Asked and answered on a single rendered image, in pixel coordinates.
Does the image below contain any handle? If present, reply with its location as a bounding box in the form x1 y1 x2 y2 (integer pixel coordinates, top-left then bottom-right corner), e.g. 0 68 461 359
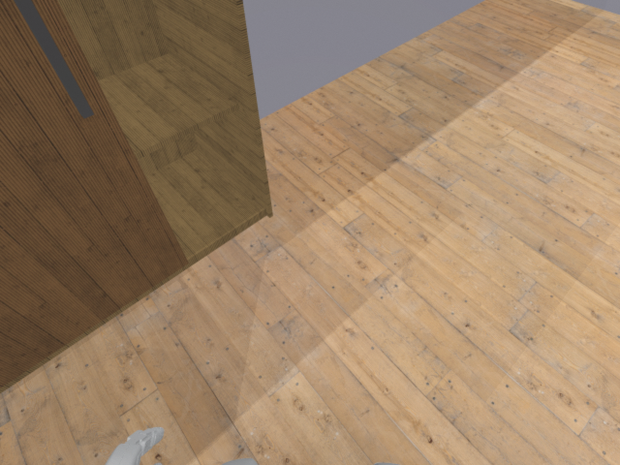
14 0 94 118

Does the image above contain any robot left hand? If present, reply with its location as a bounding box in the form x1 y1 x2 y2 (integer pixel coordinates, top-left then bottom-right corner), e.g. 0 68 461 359
105 427 164 465

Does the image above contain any wardrobe door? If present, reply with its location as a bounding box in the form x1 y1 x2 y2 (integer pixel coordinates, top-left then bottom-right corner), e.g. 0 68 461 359
0 0 188 388

